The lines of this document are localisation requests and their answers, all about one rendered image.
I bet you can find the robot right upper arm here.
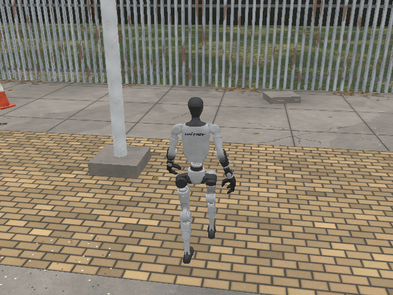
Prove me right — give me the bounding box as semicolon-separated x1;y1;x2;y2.
208;124;225;159

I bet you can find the left robot hand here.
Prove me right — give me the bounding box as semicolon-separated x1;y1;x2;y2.
167;163;181;175

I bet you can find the robot left forearm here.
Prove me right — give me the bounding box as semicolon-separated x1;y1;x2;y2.
166;148;175;167

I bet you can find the robot left upper arm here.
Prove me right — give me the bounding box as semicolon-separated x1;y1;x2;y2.
168;124;183;157

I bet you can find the right robot hand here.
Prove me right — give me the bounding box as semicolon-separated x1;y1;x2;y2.
222;176;236;194

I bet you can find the left robot shin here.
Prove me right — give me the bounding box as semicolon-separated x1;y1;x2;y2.
180;212;191;255

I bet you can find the robot right forearm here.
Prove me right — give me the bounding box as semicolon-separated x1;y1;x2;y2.
219;149;234;179

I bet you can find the humanoid robot torso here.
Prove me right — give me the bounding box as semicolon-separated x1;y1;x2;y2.
182;121;210;184

